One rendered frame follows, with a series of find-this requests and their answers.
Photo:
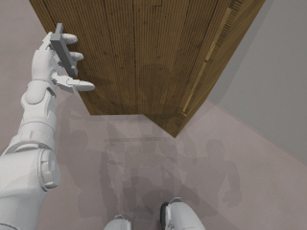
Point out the left robot upper arm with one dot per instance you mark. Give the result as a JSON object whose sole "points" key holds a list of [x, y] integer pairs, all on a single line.
{"points": [[26, 177]]}

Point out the handle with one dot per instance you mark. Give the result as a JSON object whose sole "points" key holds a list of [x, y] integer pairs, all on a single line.
{"points": [[62, 51]]}

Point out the right robot thigh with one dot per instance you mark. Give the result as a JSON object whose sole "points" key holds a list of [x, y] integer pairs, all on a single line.
{"points": [[179, 216]]}

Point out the left robot hand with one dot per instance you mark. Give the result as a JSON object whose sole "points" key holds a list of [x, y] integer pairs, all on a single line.
{"points": [[45, 64]]}

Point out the left robot thigh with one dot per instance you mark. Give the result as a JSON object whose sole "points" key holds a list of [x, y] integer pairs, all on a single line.
{"points": [[118, 224]]}

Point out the cupboard door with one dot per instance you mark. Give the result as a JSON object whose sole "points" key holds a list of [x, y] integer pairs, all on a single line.
{"points": [[143, 56]]}

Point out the robot left forearm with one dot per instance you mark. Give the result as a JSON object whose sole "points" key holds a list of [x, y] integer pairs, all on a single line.
{"points": [[38, 126]]}

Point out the robot thigh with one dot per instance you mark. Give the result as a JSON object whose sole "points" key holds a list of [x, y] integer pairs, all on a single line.
{"points": [[118, 224], [179, 216]]}

